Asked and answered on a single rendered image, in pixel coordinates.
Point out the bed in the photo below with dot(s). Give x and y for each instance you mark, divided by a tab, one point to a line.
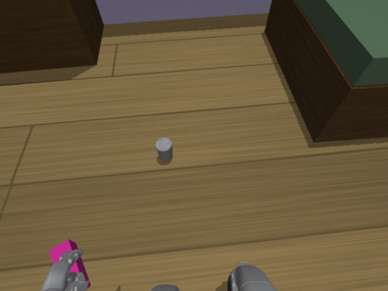
334	57

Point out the left robot hand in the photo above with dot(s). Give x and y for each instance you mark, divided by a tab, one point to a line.
59	276

